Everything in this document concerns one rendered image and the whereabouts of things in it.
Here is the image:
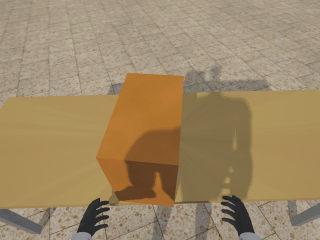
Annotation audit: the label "robot right hand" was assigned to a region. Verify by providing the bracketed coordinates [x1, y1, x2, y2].
[221, 195, 255, 237]

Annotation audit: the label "robot left hand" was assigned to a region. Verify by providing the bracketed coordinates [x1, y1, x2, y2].
[76, 198, 110, 237]

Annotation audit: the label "carton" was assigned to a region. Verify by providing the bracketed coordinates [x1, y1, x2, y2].
[96, 73, 184, 207]

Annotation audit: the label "table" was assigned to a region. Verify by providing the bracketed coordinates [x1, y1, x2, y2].
[0, 89, 320, 235]

